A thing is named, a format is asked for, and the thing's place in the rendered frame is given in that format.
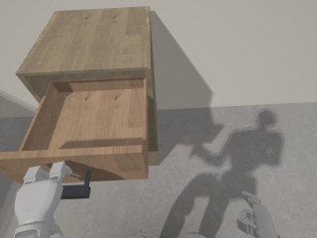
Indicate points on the right robot shin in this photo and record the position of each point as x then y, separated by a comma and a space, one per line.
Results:
193, 232

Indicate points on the right robot hand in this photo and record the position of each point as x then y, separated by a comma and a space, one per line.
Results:
251, 221

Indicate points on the handle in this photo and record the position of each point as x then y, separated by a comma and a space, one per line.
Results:
77, 191

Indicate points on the robot right forearm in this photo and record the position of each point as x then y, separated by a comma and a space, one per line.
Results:
267, 233

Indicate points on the robot left forearm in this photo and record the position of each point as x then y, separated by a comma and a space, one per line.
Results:
33, 230

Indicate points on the drawer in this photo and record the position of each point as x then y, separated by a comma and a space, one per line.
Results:
97, 124

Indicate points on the cabinet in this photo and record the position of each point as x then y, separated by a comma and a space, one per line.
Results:
96, 43

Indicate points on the left robot hand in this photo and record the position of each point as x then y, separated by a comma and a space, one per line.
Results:
39, 196

